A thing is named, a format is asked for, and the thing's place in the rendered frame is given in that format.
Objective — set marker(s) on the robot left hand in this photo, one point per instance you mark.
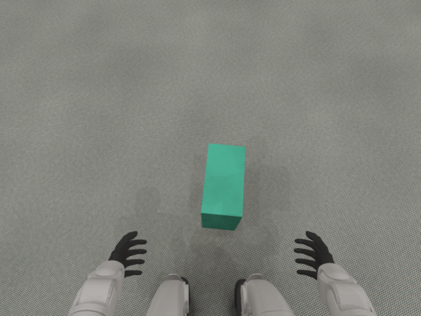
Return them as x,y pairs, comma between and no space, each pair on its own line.
121,253

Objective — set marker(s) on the carton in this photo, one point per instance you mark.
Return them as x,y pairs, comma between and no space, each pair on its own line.
222,204

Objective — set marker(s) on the robot left thigh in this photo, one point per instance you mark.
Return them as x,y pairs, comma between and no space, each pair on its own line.
171,299

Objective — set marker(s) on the robot right hand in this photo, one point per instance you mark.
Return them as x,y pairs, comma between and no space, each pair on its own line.
320,254

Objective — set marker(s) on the robot left forearm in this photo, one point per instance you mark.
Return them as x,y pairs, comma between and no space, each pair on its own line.
100,292

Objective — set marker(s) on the right robot shin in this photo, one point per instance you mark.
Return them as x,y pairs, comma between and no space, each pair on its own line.
252,277

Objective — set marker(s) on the robot right forearm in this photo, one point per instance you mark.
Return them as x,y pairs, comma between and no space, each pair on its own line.
341,293

